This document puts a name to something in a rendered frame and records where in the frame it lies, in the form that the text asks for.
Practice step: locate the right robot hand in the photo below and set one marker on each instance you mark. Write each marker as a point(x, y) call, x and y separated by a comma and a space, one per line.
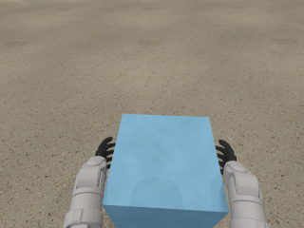
point(228, 154)

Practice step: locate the right robot forearm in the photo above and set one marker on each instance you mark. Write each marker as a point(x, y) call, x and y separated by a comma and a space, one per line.
point(246, 202)

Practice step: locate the left robot hand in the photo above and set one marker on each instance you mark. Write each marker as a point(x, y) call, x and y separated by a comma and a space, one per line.
point(103, 152)

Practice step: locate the left robot forearm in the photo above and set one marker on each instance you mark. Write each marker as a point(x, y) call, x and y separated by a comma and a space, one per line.
point(85, 209)

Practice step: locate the carton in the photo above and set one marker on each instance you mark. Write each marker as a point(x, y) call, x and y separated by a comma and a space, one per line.
point(165, 173)

